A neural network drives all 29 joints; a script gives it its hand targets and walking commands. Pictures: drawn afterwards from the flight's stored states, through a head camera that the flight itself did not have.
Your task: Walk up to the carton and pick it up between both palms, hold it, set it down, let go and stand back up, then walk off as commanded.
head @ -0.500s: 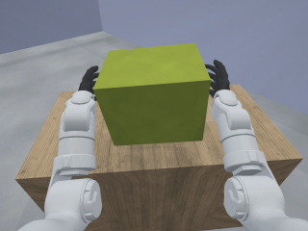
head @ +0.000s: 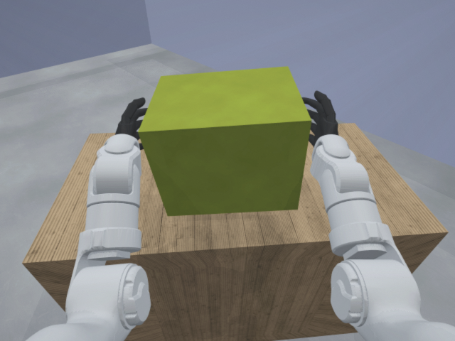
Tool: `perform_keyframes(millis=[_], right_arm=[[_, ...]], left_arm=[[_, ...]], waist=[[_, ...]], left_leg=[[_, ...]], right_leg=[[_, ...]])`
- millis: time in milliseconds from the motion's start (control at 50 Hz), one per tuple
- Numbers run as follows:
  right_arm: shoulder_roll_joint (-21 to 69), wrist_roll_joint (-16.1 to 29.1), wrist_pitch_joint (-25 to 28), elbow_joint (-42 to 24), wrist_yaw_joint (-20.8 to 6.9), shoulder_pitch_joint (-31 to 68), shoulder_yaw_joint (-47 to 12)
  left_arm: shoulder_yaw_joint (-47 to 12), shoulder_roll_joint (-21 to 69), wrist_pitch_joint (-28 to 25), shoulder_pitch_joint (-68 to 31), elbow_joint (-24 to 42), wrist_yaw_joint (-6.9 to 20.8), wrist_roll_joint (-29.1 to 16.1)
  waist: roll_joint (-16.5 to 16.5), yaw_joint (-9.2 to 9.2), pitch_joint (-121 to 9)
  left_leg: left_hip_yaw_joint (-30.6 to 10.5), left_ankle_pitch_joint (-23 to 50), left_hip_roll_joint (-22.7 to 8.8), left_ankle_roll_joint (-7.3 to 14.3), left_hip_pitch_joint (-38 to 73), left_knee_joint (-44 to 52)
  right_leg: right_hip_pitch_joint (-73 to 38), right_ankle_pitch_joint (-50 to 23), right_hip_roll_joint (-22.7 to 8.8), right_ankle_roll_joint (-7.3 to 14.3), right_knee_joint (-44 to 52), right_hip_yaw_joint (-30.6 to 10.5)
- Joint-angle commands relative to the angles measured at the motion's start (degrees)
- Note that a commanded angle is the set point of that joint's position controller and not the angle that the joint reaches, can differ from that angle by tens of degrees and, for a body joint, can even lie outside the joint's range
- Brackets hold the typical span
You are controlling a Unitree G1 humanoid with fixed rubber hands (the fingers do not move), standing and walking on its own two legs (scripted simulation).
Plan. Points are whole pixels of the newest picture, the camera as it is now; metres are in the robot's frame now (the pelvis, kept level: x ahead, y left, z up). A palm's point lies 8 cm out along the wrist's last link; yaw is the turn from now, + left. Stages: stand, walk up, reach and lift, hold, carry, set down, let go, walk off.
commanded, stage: hold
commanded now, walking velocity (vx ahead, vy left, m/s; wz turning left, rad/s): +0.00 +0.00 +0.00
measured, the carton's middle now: (227, 141) +0.43 -0.01 +0.18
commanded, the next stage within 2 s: none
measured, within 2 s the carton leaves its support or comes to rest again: neither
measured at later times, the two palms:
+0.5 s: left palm (128, 142) +0.38 +0.16 +0.21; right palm (324, 137) +0.38 -0.17 +0.22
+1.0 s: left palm (129, 141) +0.38 +0.16 +0.22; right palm (324, 136) +0.38 -0.17 +0.22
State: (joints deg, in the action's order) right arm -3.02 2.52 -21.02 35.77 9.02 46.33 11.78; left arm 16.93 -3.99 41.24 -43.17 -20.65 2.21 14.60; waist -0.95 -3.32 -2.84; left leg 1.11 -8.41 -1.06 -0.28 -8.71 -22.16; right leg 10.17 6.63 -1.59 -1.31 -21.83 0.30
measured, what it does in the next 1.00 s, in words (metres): stands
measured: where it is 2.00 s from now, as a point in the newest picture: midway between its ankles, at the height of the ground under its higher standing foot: outside the picture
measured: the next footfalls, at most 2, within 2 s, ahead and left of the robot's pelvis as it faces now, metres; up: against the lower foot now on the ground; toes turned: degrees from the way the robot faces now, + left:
none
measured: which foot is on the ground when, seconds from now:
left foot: down 0.00-1.00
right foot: down 0.00-1.00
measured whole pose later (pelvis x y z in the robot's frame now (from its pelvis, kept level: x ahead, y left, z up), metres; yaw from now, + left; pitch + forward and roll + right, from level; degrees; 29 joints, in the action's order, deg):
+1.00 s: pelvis +0.00 +0.00 +0.00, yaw +0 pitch -5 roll +0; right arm -3.0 2.5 -21.0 34.7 8.9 46.1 11.7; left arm 16.9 -3.9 41.3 -43.1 -20.1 2.3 14.7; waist -1.0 -3.3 -2.5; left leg 1.1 -8.3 -1.0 -0.3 -8.6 -21.9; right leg 10.1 6.7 -1.6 -1.3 -21.8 0.3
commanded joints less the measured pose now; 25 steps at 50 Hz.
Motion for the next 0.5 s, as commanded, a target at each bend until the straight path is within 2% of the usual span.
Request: perform_keyframes(millis=[0, 20, 40, 60, 80, 100, 120, 140, 160, 180, 200, 220, 240, 260, 280, 300, 320, 340, 360, 380, 400, 420, 440, 460, 480], right_arm=[[28.64, 9.54, 2.64, -12.31, -11.2, 40.53, -22.55], [30.68, 9.78, 2.9, -15.12, -10.77, 39.38, -23.67], [29.46, 10.13, 2.91, -16.29, -10.64, 38.23, -24.45], [30.06, 11.65, 3.26, -16.57, -10.53, 38.63, -25.02], [30.73, 11.69, 3.16, -15.97, -10.36, 40.03, -25.49], [29.86, 11.89, 2.79, -15.99, -10.14, 39.03, -24.95], [30.9, 12.24, 2.85, -19.15, -9.87, 38.84, -27.34], [29.08, 10.92, 2.24, -15.36, -9.77, 38.22, -24.72], [29.54, 10.42, 1.84, -13.87, -9.76, 37.23, -24.55], [29.76, 10.75, 1.77, -14.08, -9.83, 38.52, -24.51], [29.52, 11.18, 1.38, -14.26, -10.13, 37.45, -25.22], [29.06, 11.19, 0.95, -12.11, -10.04, 35.47, -25.42], [27.94, 11.13, 1.44, -11.79, -10.25, 37.23, -23.89], [27.84, 9.93, 0.76, -9.39, -10.26, 34.47, -22.69], [27.81, 9.26, 0.89, -10.43, -10.51, 36.6, -22.22], [28.79, 9.57, 1.51, -11.38, -10.77, 37.71, -22.57], [29.88, 9.48, 2.06, -13.17, -10.42, 38.78, -23.22], [29.61, 10.55, 2.71, -16.51, -10.38, 40.42, -24.16], [29.77, 9.75, 2.26, -14.17, -10.62, 40.53, -24.2], [31.41, 10.82, 3.09, -18.82, -10.74, 43.1, -25.16], [31.22, 10.46, 2.46, -15.23, -10.66, 40.57, -24.45], [30.17, 10.29, 2.39, -13.62, -10.62, 38.94, -23.76], [30.82, 10.46, 1.92, -14.14, -10.64, 37.84, -24.52], [29.54, 10.5, 1.7, -11.66, -10.96, 37.44, -23.9], [29.88, 9.62, 1.6, -12.02, -10.97, 36.84, -24.22]], left_arm=[[-13.9, 29.13, -5.11, -41.32, 9.39, 9.99, -6.21], [-14.26, 29.8, -5.28, -37.49, 11.29, 10.11, -6.63], [-14.67, 28.59, -4.91, -37.09, 12.86, 10.17, -6.76], [-16.38, 29.45, -5.81, -37.53, 14.04, 9.83, -7.5], [-15.26, 29.85, -5.8, -39.92, 13.83, 9.72, -7.63], [-16.77, 30.27, -6.08, -39.93, 14.71, 9.31, -8.42], [-16.79, 30.67, -5.63, -37.44, 15.07, 9.54, -9.05], [-16.36, 30.6, -5.27, -38.1, 12.71, 9.7, -8.12], [-15.18, 29.06, -5.5, -39.24, 13.84, 9.75, -7.75], [-13.87, 28.14, -5.03, -38.31, 12.22, 9.73, -7.07], [-13.62, 27.52, -4.56, -35.76, 12.17, 9.91, -6.25], [-13.36, 28.48, -4.77, -37.64, 14.0, 10.11, -5.91], [-14.05, 29.27, -4.13, -37.01, 11.56, 10.35, -5.75], [-12.26, 27.27, -3.57, -36.63, 11.73, 10.94, -4.53], [-12.49, 27.42, -3.63, -37.61, 10.51, 11.05, -4.41], [-12.91, 27.73, -3.85, -37.54, 11.18, 11.08, -4.81], [-13.34, 27.13, -4.76, -40.22, 12.06, 10.9, -5.63], [-14.55, 29.18, -4.46, -38.17, 12.17, 10.78, -6.51], [-14.33, 28.05, -4.87, -40.66, 12.04, 10.52, -6.24], [-15.36, 28.42, -5.51, -39.8, 13.14, 10.1, -7.24], [-15.15, 29.13, -5.75, -41.97, 13.43, 9.84, -7.47], [-15.57, 28.93, -5.44, -41.54, 13.01, 9.87, -7.48], [-13.55, 28.37, -5.36, -39.65, 12.67, 10.01, -6.81], [-13.53, 28.92, -5.35, -39.96, 12.13, 10.1, -6.19], [-12.82, 28.47, -4.96, -38.92, 12.19, 10.16, -5.33]], waist=[[1.55, 2.15, -20.93], [-0.71, 2.21, -23.31], [-0.74, 1.54, -24.38], [0.42, 1.61, -25.55], [0.74, 3.14, -27.1], [0.76, 1.57, -26.88], [-0.67, 2.07, -28.99], [0.69, 0.63, -25.95], [0.28, 1.2, -25.82], [0.15, 1.78, -22.79], [-0.77, 1.8, -22.04], [0.73, 1.7, -21.64], [1.31, 1.19, -19.96], [0.39, 0.99, -17.69], [1.24, 1.16, -16.85], [0.81, 1.31, -18.84], [-0.64, 1.61, -20.49], [-0.18, 1.67, -23.51], [-0.1, 2.06, -22.95], [-0.73, 2.71, -25.99], [-0.05, 1.91, -23.84], [0.74, 1.32, -24.72], [0.2, 2.55, -22.84], [0.82, 2.24, -21.82], [0.13, 1.94, -23.49]], left_leg=[[0.4, -4.31, 2.99, 2.39, -0.67, 11.16], [0.84, 1.21, 3.37, 2.72, 0.93, 9.74], [0.54, 4.1, 3.48, 2.52, 2.79, 8.79], [0.72, 5.68, 3.03, 1.68, 4.24, 8.18], [1.16, 6.18, 3.62, 1.77, 4.39, 7.69], [0.68, 7.04, 3.52, 1.45, 4.54, 7.54], [0.71, 8.12, 3.78, 2.1, 3.72, 7.13], [0.62, 5.48, 3.34, 1.35, 3.89, 7.81], [0.79, 3.64, 3.63, 1.38, 2.53, 8.49], [0.74, 3.36, 3.86, 2.02, 2.37, 8.62], [0.94, 4.32, 3.8, 2.41, 2.4, 8.29], [0.82, 4.78, 3.88, 1.54, 4.16, 8.39], [0.6, 1.4, 3.37, 2.05, 2.53, 9.11], [1.0, 0.73, 3.28, 1.85, 2.43, 9.84], [1.29, -2.66, 3.51, 2.35, 0.25, 10.44], [0.96, -1.02, 3.19, 2.11, 0.85, 10.55], [1.05, -0.38, 3.71, 2.76, 1.61, 9.78], [0.88, 0.49, 3.56, 2.65, 1.89, 9.86], [0.93, -0.12, 3.3, 2.58, 1.73, 9.87], [0.61, 1.78, 3.1, 2.69, 2.17, 9.42], [1.2, 0.1, 3.41, 2.15, 1.36, 9.52], [1.06, 1.4, 3.04, 1.87, 2.48, 9.23], [0.74, 2.01, 3.2, 2.29, 2.84, 9.29], [1.12, 0.62, 3.1, 2.11, 1.99, 9.91], [1.13, 1.52, 3.45, 2.44, 2.11, 9.9]], right_leg=[[-21.6, 4.86, 3.84, 0.86, 5.94, 2.06], [-22.23, -0.32, 3.78, 0.84, 5.79, 1.77], [-22.8, -3.32, 4.3, 0.94, 5.29, 1.65], [-22.1, -4.25, 4.44, 0.96, 5.53, 1.51], [-22.02, -3.11, 3.65, 0.67, 5.83, 1.43], [-22.26, -4.9, 3.99, 1.01, 5.83, 1.29], [-24.81, -7.08, 3.98, 0.76, 5.26, 1.01], [-22.35, -4.04, 4.05, 1.15, 6.12, 1.44], [-23.03, -2.3, 3.71, 0.48, 5.86, 1.4], [-21.94, -2.03, 3.18, 0.32, 6.24, 1.13], [-22.48, -3.04, 3.6, 0.34, 6.13, 1.44], [-22.07, -3.35, 3.51, 0.57, 6.02, 1.46], [-21.37, 0.22, 3.44, 0.62, 6.65, 1.19], [-21.2, 0.84, 3.77, 0.74, 6.6, 1.47], [-20.7, 4.27, 3.16, 0.94, 7.07, 1.1], [-22.17, 2.07, 3.43, 0.75, 6.3, 1.52], [-22.26, 1.54, 3.54, 0.4, 6.42, 1.72], [-22.84, 0.37, 3.69, 0.7, 6.02, 1.6], [-21.93, 1.88, 3.51, 0.57, 6.25, 1.4], [-21.97, 0.1, 3.7, 0.34, 5.7, 1.82], [-21.89, 1.81, 3.67, 0.46, 6.17, 1.38], [-21.44, 0.08, 3.95, 0.89, 5.71, 1.76], [-20.74, -0.49, 3.61, 0.76, 5.87, 1.25], [-20.21, 1.61, 3.43, 0.94, 6.5, 1.49], [-22.92, 0.14, 3.85, 0.83, 5.79, 1.88]])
